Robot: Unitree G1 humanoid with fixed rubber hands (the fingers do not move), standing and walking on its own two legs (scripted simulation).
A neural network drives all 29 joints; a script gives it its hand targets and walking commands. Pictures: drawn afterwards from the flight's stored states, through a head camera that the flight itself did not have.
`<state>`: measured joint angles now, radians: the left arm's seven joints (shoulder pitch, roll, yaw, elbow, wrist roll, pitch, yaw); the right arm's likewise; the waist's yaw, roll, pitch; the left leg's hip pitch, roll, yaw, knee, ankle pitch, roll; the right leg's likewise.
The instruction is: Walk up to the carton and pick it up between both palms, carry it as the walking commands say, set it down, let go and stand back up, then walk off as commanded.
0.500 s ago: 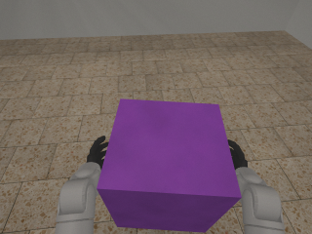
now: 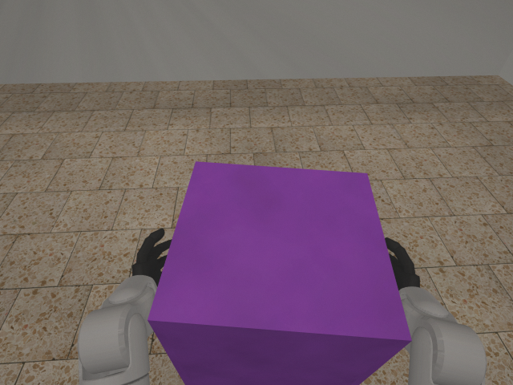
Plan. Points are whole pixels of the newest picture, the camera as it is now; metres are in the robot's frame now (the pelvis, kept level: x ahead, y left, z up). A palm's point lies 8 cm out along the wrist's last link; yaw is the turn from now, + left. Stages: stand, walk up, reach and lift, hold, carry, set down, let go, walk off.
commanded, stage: carry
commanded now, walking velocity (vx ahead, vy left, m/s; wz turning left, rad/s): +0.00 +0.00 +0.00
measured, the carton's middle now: (271, 286) +0.27 +0.00 +0.03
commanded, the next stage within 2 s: hold in 1.76 s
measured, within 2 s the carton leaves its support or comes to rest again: neither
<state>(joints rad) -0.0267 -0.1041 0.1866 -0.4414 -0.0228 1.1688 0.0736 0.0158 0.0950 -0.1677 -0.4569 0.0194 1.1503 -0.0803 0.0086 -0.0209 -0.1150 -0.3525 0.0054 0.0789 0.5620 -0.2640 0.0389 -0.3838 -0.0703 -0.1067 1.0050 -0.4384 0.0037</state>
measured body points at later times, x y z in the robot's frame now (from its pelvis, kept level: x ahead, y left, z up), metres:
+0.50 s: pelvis +0.09 -0.02 +0.00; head +0.09 -0.02 +0.45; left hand +0.35 +0.15 +0.08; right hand +0.34 -0.20 +0.08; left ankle +0.06 +0.09 -0.73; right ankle +0.10 -0.12 -0.73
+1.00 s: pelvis +0.04 -0.02 +0.00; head +0.01 -0.02 +0.45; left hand +0.30 +0.14 +0.06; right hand +0.28 -0.21 +0.05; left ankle +0.06 +0.09 -0.73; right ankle +0.10 -0.12 -0.73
